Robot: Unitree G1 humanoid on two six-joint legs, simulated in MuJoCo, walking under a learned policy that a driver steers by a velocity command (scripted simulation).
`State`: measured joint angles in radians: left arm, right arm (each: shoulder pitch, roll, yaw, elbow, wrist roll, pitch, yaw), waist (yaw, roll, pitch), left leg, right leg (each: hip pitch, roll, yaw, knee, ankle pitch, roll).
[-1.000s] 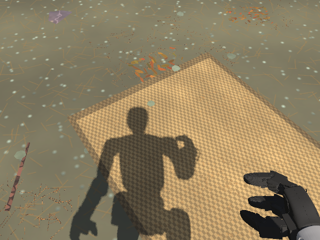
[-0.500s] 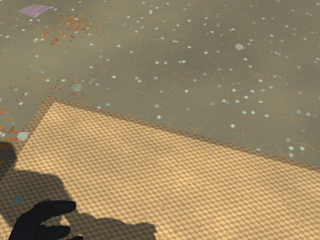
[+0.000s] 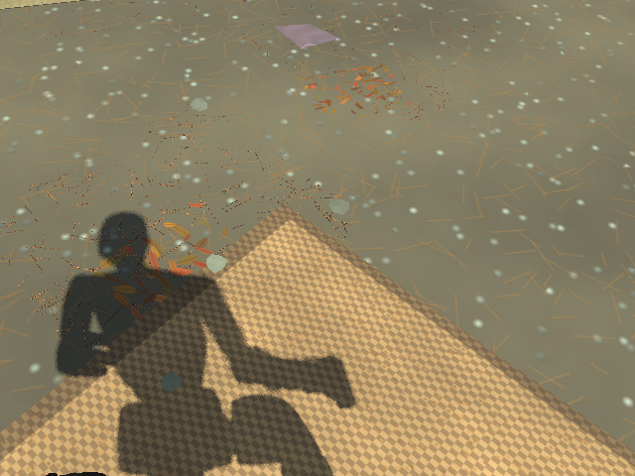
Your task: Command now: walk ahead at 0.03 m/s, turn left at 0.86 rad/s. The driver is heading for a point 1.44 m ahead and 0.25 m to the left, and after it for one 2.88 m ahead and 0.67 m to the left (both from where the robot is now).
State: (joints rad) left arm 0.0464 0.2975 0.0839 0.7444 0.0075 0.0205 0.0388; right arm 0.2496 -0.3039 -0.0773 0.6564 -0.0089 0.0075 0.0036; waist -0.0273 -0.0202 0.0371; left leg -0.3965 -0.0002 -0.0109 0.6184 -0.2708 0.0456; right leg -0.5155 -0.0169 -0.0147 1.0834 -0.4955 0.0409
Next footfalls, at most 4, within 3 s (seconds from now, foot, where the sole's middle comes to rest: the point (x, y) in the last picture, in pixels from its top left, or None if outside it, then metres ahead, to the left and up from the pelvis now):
0.38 right None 0.16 -0.10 -0.77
0.70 left None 0.00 0.11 -0.77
1.14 right None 0.42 -0.12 -0.77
1.62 left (330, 302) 0.85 -0.07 -0.77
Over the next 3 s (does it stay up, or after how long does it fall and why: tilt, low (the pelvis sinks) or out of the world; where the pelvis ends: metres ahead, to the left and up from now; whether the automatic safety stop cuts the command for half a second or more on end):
stays up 1.60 0.29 -0.01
